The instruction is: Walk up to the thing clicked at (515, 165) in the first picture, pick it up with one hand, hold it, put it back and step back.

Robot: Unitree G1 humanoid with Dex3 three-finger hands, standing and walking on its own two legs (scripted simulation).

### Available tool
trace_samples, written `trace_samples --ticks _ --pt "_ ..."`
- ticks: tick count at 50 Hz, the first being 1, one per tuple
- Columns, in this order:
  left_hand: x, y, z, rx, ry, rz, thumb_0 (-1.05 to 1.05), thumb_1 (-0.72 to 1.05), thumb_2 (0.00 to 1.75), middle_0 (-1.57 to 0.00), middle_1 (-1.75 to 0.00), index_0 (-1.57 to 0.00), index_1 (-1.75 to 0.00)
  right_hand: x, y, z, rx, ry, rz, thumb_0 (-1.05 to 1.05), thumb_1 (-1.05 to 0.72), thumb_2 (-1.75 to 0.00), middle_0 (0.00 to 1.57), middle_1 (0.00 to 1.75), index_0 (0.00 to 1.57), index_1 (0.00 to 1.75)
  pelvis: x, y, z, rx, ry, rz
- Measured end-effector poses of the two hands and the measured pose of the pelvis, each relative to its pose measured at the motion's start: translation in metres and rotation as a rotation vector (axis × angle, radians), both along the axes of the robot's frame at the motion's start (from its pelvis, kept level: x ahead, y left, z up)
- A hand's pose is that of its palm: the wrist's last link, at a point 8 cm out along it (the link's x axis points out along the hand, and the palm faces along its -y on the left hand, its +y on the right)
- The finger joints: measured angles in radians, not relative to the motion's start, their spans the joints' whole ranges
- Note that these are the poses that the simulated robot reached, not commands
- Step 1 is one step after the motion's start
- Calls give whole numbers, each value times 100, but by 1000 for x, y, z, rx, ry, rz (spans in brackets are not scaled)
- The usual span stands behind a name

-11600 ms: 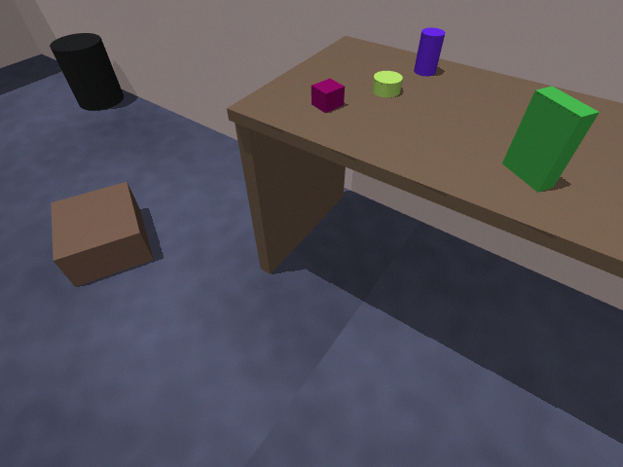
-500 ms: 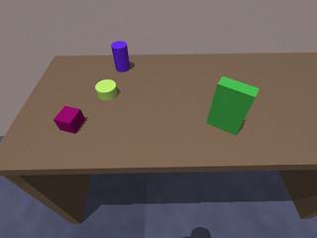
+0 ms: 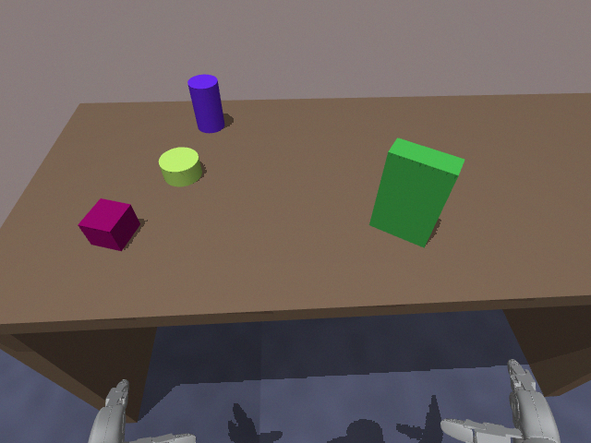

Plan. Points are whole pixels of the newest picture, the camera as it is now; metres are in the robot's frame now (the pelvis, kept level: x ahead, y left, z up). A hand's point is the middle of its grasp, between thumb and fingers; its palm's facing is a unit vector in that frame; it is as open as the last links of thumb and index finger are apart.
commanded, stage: rise first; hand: right
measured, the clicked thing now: (411, 196) +0.48 -0.18 +0.05
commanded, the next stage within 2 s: go down in 1.30 s
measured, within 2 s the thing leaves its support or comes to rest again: neither
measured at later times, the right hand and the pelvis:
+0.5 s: hand (547, 389) +0.17 -0.27 +0.05, palm faces +0.32 +0.86 -0.39, open 17.7 cm; pelvis -0.01 +0.00 +0.00, yaw -1 degrees
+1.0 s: hand (583, 384) +0.16 -0.26 +0.11, palm faces +0.37 +0.83 -0.41, open 17.6 cm; pelvis -0.02 +0.00 +0.00, yaw -1 degrees
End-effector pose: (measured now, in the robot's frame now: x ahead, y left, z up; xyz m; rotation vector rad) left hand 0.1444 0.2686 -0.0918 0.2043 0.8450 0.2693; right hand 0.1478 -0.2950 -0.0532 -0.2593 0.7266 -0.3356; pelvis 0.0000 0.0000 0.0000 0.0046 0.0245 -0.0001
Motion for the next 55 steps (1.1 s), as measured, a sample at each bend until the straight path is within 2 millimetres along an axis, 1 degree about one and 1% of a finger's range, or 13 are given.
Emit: trace_samples --ticks 4,8,13,17,21,24,29,34,42,50,55 --pt "3 -14 3 -16 -36 -26 0 -18 9 -6 -5 -8 -4 3 1 22 -27 -91 18 0 17 -14 6 6 6 5 3 -2 1 0 -20 -3" --pt "13 -26 14 -27 -113 -64 -1 -33 4 -7 -5 -8 -4 10 2 53 -57 -227 39 0 34 -9 5 6 6 5 4 -3 1 0 -44 -6" --pt "22 -34 19 -47 -160 -87 -1 -43 2 -7 -5 -8 -4 11 -2 84 -97 -352 52 -1 48 -6 4 6 5 5 3 -4 1 0 -64 -8" --pt "14 -34 14 -66 -137 -84 -1 -47 1 -6 -4 -8 -4 2 -7 101 -124 -402 58 -1 55 -4 4 6 5 6 2 -4 1 0 -73 -12" --pt "-1 -29 4 -68 -79 -71 -1 -50 1 -6 -4 -7 -3 -6 -11 115 -158 -436 59 -1 58 -4 4 6 5 6 -2 -5 1 -1 -82 -15" --pt "-7 -23 1 -54 -61 -58 -1 -51 1 -6 -3 -7 -3 -9 -11 126 -183 -472 68 -2 59 -3 4 6 5 6 -5 -5 1 -3 -89 -15" --pt "-4 -18 10 -30 -111 -65 -1 -52 1 -6 -3 -6 -4 -10 -6 145 -216 -560 102 -2 60 -3 4 6 5 6 -11 -3 1 -5 -99 -17" --pt "-3 -12 19 -21 -160 -61 -1 -52 1 -5 -3 -6 -4 -15 -7 159 -242 -623 118 -2 60 -3 4 6 5 6 -14 -2 1 -6 -105 -19" --pt "-10 -13 14 -38 -149 -54 -1 -53 2 -5 -3 -6 -4 -25 -6 173 -277 -672 127 -2 60 -3 5 6 5 6 -18 0 1 -6 -109 -23" --pt "-12 -15 12 -49 -157 -56 -1 -53 3 -5 -4 -6 -4 -24 -5 187 -313 -727 146 -2 58 -4 5 6 6 6 -22 1 1 -8 -115 -25" --pt "-13 -16 10 -55 -151 -54 -1 -53 3 -5 -4 -6 -5 -24 -4 193 -326 -754 156 -2 57 -4 5 6 6 6 -22 1 1 -9 -115 -25"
